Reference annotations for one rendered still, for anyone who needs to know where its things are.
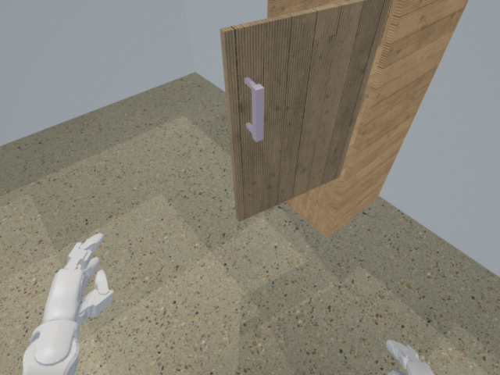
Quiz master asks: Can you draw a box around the robot left forearm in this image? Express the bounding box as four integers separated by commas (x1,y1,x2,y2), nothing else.
23,320,80,375

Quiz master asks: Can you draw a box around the right robot hand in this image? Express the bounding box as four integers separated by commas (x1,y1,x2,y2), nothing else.
386,340,434,375

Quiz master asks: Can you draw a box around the handle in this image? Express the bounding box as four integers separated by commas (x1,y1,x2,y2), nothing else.
245,77,264,142

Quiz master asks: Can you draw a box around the cupboard door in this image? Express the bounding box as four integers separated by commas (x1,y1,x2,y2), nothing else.
220,0,391,222

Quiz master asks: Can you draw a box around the left robot hand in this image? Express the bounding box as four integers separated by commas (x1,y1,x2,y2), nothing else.
42,233,113,326

